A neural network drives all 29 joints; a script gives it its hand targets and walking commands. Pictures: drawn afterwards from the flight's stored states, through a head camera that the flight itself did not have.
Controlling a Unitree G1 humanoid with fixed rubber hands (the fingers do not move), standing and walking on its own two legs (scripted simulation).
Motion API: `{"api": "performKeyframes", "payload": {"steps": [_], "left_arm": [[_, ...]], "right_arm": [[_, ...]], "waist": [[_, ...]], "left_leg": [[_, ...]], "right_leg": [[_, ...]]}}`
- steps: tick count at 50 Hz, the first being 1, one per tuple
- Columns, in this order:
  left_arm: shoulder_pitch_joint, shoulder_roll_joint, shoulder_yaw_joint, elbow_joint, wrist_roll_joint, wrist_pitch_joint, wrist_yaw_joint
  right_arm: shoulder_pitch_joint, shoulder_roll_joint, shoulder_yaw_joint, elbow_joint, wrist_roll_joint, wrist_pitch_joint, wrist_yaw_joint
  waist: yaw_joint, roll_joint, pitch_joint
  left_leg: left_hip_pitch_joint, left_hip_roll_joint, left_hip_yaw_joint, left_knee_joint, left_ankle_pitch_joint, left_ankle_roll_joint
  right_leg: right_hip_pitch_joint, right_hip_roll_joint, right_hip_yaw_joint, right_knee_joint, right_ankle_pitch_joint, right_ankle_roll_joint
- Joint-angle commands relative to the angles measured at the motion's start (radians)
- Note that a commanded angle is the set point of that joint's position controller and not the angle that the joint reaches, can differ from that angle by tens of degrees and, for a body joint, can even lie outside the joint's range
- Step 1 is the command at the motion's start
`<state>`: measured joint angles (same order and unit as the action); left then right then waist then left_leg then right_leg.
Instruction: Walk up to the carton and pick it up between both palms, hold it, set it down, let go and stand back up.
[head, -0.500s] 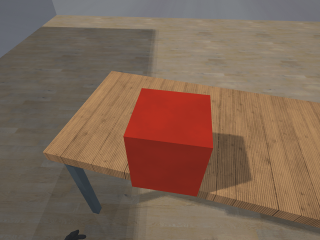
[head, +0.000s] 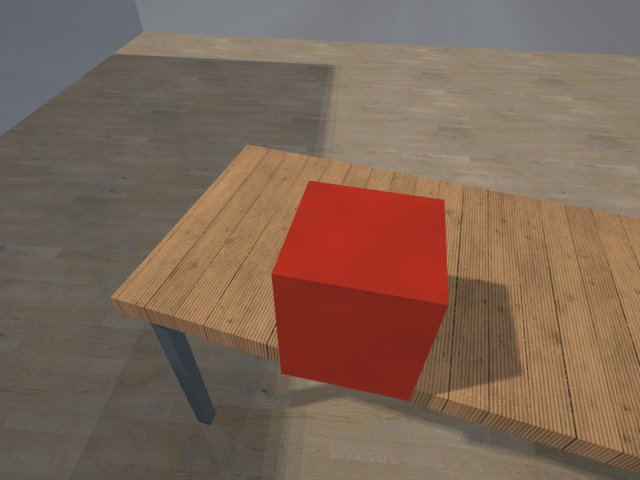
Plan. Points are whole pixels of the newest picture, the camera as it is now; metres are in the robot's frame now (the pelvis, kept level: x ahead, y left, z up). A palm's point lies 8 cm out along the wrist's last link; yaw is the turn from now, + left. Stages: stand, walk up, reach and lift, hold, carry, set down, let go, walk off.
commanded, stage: stand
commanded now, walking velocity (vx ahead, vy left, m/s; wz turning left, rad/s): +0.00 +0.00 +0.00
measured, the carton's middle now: (359, 290) +0.42 -0.05 +0.00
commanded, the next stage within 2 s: none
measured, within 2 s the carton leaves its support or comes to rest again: neither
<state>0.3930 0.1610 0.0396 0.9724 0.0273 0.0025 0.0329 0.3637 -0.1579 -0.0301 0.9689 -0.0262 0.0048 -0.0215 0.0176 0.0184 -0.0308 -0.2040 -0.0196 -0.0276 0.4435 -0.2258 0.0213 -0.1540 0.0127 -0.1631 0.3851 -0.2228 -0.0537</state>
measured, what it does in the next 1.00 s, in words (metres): stands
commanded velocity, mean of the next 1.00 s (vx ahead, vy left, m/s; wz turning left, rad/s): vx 0.00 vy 0.00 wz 0.00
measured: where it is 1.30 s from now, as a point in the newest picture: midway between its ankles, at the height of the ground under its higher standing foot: outside the picture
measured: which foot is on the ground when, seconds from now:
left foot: down 0.00-1.00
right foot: down 0.00-1.00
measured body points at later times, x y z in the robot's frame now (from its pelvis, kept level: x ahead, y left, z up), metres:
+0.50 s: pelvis +0.00 -0.01 +0.00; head -0.02 -0.01 +0.45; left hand -0.06 +0.19 -0.16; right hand -0.03 -0.20 -0.17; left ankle +0.01 +0.11 -0.74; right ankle +0.00 -0.08 -0.74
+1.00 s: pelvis -0.01 -0.03 +0.00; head -0.02 -0.03 +0.45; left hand -0.07 +0.17 -0.16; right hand -0.04 -0.21 -0.17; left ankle +0.01 +0.11 -0.74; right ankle +0.00 -0.08 -0.74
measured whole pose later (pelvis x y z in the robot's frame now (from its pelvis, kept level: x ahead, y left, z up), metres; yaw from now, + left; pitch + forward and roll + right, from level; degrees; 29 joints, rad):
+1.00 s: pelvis -0.01 -0.03 +0.00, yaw +1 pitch -2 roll +0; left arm 0.39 0.08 0.01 1.18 0.02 0.00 0.05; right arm 0.35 -0.08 0.02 1.17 -0.01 0.00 -0.05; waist 0.01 0.02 -0.01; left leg -0.20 0.00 -0.05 0.44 -0.21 -0.02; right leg -0.15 0.03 -0.19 0.39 -0.22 -0.09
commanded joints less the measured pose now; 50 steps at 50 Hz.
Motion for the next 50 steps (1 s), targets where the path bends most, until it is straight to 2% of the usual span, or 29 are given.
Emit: {"api": "performKeyframes", "payload": {"steps": [1, 8, 12, 19, 21, 22, 32, 35, 39, 43, 47, 50], "left_arm": [[0.042, 0.096, 0.020, -0.008, 0.001, -0.021, 0.008], [0.055, 0.061, 0.010, 0.072, -0.003, -0.014, 0.009], [0.065, 0.042, 0.005, 0.110, -0.005, -0.016, 0.014], [0.071, 0.017, -0.003, 0.157, -0.006, -0.012, 0.016], [0.083, 0.005, -0.006, 0.164, -0.006, -0.013, 0.016], [0.082, 0.015, -0.004, 0.172, -0.004, -0.013, 0.016], [0.083, 0.000, -0.013, 0.193, -0.006, -0.012, 0.018], [0.077, 0.000, -0.015, 0.198, -0.005, -0.013, 0.019], [0.091, -0.008, -0.018, 0.203, -0.006, -0.009, 0.017], [0.089, 0.009, -0.016, 0.200, -0.006, -0.010, 0.018], [0.090, -0.004, -0.020, 0.202, -0.006, -0.008, 0.018], [0.079, 0.000, -0.021, 0.198, -0.007, -0.009, 0.020]], "right_arm": [[0.043, -0.075, -0.012, -0.014, 0.004, -0.019, -0.011], [0.057, -0.049, 0.002, 0.049, 0.008, -0.016, -0.016], [0.055, -0.041, 0.008, 0.076, 0.009, -0.018, -0.019], [0.059, -0.022, 0.015, 0.119, 0.012, -0.015, -0.022], [0.056, -0.013, 0.019, 0.130, 0.013, -0.015, -0.024], [0.059, -0.009, 0.019, 0.136, 0.013, -0.016, -0.024], [0.053, 0.014, 0.031, 0.168, 0.016, -0.013, -0.025], [0.059, 0.018, 0.033, 0.178, 0.015, -0.010, -0.026], [0.057, 0.019, 0.037, 0.184, 0.016, -0.010, -0.028], [0.051, 0.025, 0.041, 0.189, 0.016, -0.008, -0.026], [0.056, 0.025, 0.041, 0.190, 0.016, -0.009, -0.026], [0.067, 0.035, 0.043, 0.193, 0.017, -0.005, -0.028]], "waist": [[0.001, 0.000, 0.088], [-0.002, 0.020, 0.118], [0.000, -0.003, 0.122], [-0.006, -0.012, 0.130], [0.004, 0.000, 0.128], [-0.003, -0.003, 0.136], [-0.002, -0.014, 0.142], [-0.008, 0.004, 0.134], [0.000, -0.016, 0.147], [0.002, 0.005, 0.152], [-0.002, -0.021, 0.153], [-0.007, 0.004, 0.161]], "left_leg": [[-0.105, 0.091, -0.120, -0.098, 0.065, 0.032], [-0.110, 0.087, -0.121, -0.117, 0.050, 0.034], [-0.105, 0.087, -0.123, -0.116, 0.067, 0.035], [-0.108, 0.084, -0.116, -0.115, 0.062, 0.030], [-0.110, 0.084, -0.115, -0.115, 0.055, 0.031], [-0.104, 0.084, -0.116, -0.112, 0.057, 0.028], [-0.111, 0.081, -0.107, -0.098, 0.060, 0.023], [-0.107, 0.078, -0.105, -0.095, 0.051, 0.022], [-0.114, 0.077, -0.098, -0.088, 0.049, 0.016], [-0.117, 0.074, -0.090, -0.080, 0.050, 0.014], [-0.103, 0.074, -0.086, -0.068, 0.050, 0.008], [-0.102, 0.072, -0.084, -0.066, 0.051, 0.006]], "right_leg": [[0.039, -0.133, 0.154, -0.090, 0.025, -0.008], [0.034, -0.131, 0.148, -0.086, 0.012, -0.006], [0.035, -0.132, 0.146, -0.085, 0.022, -0.006], [0.031, -0.129, 0.143, -0.089, 0.005, -0.002], [0.032, -0.132, 0.144, -0.090, -0.006, -0.002], [0.026, -0.132, 0.147, -0.092, -0.002, -0.002], [0.010, -0.138, 0.151, -0.109, -0.031, -0.009], [0.013, -0.141, 0.159, -0.108, -0.046, -0.015], [0.005, -0.138, 0.158, -0.117, -0.062, -0.014], [-0.002, -0.145, 0.166, -0.124, -0.076, -0.018], [-0.022, -0.146, 0.164, -0.137, -0.104, -0.020], [-0.029, -0.153, 0.173, -0.143, -0.110, -0.026]]}}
